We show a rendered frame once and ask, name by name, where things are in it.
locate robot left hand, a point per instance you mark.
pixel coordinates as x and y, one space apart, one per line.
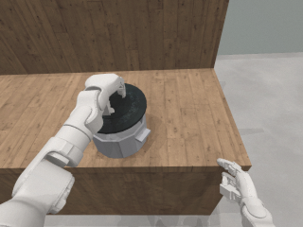
111 82

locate knob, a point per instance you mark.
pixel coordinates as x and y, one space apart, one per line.
115 99

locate robot left upper arm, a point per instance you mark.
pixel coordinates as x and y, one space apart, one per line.
44 191

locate lid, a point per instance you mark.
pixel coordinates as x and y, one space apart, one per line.
127 113

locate robot right hand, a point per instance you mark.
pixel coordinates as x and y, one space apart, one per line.
236 188

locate robot left forearm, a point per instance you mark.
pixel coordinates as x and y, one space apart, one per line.
67 146

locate pot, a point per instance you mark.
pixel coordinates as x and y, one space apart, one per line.
125 143

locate robot right forearm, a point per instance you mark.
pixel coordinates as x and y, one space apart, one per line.
254 213

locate table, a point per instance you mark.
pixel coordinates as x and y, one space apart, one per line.
165 48

